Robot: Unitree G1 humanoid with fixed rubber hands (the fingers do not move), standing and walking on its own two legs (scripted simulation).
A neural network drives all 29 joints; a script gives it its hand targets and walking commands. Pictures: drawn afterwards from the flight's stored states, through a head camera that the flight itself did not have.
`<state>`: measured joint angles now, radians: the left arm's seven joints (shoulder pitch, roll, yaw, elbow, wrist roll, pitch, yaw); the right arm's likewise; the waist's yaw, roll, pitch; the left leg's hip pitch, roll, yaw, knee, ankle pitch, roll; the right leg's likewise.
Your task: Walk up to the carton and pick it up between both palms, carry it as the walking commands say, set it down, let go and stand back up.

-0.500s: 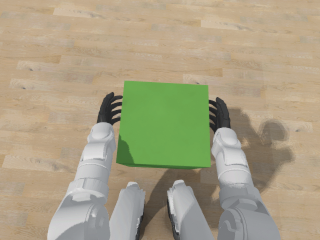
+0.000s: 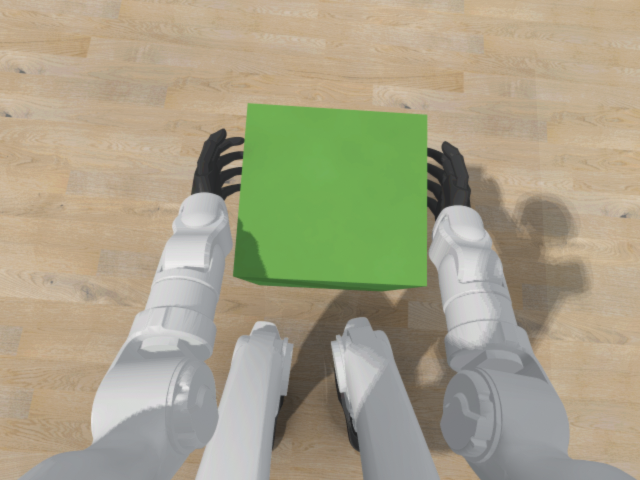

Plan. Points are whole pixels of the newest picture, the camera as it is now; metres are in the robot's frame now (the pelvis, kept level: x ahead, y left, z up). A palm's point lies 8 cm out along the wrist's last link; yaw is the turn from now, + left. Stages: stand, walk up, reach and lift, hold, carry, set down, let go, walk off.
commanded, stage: set down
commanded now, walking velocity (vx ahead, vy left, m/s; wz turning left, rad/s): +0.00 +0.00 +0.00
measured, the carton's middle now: (327, 215) +0.45 -0.03 -0.16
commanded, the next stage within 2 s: none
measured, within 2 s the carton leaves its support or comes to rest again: neither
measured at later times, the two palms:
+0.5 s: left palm (226, 198) +0.48 +0.12 -0.17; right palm (428, 210) +0.46 -0.18 -0.17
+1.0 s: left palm (239, 201) +0.50 +0.12 -0.26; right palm (413, 213) +0.48 -0.18 -0.26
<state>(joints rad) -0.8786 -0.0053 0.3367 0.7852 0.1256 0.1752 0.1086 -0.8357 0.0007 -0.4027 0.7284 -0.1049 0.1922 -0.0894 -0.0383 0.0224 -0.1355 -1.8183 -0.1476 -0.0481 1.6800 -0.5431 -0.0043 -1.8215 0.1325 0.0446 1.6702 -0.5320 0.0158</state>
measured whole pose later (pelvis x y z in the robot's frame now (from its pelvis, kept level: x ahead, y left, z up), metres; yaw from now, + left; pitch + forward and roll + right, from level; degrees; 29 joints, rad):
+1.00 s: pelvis -0.02 +0.00 -0.13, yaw +0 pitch +42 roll +0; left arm -1.24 0.13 0.28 0.91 0.04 0.19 0.14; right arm -1.16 -0.13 -0.38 0.83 -0.03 0.20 -0.12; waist -0.04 0.02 0.11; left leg -2.23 -0.18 -0.02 2.08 -0.57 -0.03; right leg -2.23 0.16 0.02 2.07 -0.56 0.04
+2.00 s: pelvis -0.02 +0.00 -0.16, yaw +0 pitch +37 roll -1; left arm -1.31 0.18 0.22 1.03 -0.01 0.15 0.15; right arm -1.24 -0.17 -0.32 0.96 0.01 0.16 -0.14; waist -0.05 0.02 0.25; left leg -2.24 -0.15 0.01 2.21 -0.61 -0.01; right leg -2.24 0.12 -0.01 2.20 -0.60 0.02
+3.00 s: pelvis -0.03 +0.00 -0.17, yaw +0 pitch +33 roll -1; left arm -1.39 0.26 0.15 1.14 -0.07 0.07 0.11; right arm -1.33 -0.23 -0.27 1.10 0.06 0.06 -0.09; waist -0.05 0.01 0.35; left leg -2.23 -0.11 0.02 2.23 -0.58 0.00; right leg -2.23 0.08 -0.04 2.22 -0.57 0.00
